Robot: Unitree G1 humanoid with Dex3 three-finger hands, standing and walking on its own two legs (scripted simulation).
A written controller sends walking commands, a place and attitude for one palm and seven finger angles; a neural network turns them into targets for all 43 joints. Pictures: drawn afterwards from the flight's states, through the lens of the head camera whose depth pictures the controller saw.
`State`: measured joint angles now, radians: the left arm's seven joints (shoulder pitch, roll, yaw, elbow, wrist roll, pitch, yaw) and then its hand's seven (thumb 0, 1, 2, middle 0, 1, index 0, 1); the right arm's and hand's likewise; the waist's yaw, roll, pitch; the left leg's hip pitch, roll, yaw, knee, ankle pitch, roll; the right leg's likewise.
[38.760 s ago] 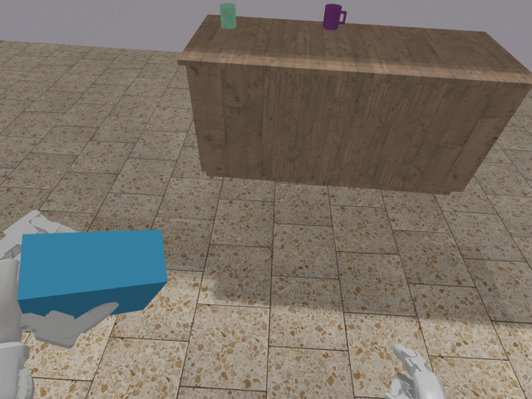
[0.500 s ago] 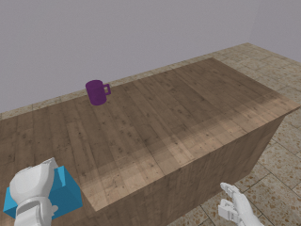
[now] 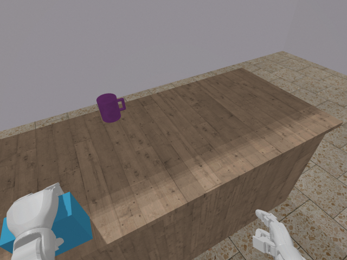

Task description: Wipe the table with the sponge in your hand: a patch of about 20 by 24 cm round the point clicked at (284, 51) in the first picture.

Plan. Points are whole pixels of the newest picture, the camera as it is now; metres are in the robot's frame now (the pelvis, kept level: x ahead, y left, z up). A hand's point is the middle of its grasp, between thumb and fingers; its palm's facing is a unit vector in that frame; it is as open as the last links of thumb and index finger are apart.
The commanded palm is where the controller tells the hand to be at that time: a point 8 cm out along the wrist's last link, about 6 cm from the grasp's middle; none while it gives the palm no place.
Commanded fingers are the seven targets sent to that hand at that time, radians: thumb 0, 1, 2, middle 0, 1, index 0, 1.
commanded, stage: lift the sponge slowly off the table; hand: left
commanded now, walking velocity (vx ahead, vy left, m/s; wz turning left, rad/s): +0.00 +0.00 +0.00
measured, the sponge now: (56, 233) +0.17 +0.31 -0.02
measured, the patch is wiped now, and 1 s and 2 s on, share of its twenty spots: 1.00 1.00 1.00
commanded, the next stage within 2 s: bring the sponge back beside the body in 1.96 s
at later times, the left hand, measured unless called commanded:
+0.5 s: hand (44, 225) +0.16 +0.31 +0.04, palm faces +0.04 -0.15 -0.99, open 9.8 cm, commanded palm +0.12 +0.29 +0.11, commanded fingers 0.00 0.10 1.30 -1.20 -1.60 -1.20 -1.60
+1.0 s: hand (42, 220) +0.16 +0.29 +0.08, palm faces +0.09 -0.15 -0.98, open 9.8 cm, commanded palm +0.12 +0.29 +0.14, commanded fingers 0.00 0.10 1.30 -1.20 -1.60 -1.20 -1.60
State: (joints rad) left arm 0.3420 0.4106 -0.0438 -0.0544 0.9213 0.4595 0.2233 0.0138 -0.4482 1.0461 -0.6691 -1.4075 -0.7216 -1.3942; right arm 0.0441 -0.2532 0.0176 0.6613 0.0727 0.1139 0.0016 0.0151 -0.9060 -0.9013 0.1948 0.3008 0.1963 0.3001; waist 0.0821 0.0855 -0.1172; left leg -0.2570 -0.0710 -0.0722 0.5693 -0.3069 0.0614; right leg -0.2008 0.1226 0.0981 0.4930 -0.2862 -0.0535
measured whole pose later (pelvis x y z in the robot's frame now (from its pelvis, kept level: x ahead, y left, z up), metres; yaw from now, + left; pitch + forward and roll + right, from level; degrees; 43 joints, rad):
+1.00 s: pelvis -0.02 -0.01 +0.01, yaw +1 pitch -5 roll -1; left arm 0.29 0.44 -0.07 -0.20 0.90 0.51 0.07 -0.01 -0.48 1.05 -0.72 -1.37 -0.77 -1.35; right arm -0.02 -0.24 0.05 0.66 0.05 0.09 -0.02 0.02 -0.90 -0.90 0.20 0.30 0.20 0.30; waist 0.13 0.09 -0.05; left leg -0.13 -0.07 -0.09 0.49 -0.25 0.05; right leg -0.08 0.11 0.09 0.42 -0.24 -0.06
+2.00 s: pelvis -0.02 -0.02 +0.01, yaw +1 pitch -6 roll -1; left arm 0.17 0.55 0.02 -0.26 0.83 0.51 -0.05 -0.01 -0.49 1.05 -0.73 -1.36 -0.78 -1.35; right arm -0.01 -0.26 0.06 0.66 0.06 0.06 -0.06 0.02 -0.90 -0.90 0.20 0.30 0.20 0.30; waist 0.14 0.10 -0.04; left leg -0.14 -0.06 -0.10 0.48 -0.24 0.03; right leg -0.09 0.13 0.08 0.42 -0.23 -0.08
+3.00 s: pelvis -0.03 -0.02 +0.01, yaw +1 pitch -6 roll -1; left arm 0.24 0.47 -0.04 -0.34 0.81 0.56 0.01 -0.01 -0.49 1.05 -0.73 -1.36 -0.78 -1.35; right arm -0.01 -0.26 0.06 0.65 0.06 0.08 -0.05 0.02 -0.90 -0.90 0.20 0.30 0.20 0.30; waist 0.13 0.11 -0.05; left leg -0.14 -0.06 -0.09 0.47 -0.22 0.03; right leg -0.09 0.12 0.09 0.43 -0.22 -0.07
